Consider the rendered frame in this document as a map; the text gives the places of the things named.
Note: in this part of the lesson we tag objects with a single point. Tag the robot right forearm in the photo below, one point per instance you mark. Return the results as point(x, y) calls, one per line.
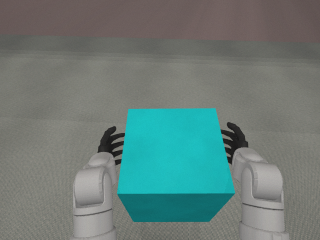
point(262, 197)

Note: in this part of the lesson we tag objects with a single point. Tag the carton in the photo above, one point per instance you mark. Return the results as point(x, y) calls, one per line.
point(174, 166)

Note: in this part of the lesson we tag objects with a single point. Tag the right robot hand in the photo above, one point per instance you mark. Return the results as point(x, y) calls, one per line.
point(238, 138)

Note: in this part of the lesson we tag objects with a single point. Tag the left robot hand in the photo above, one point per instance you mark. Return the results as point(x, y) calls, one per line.
point(106, 146)

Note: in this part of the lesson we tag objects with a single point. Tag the robot left forearm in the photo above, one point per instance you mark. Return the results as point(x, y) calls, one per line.
point(93, 199)

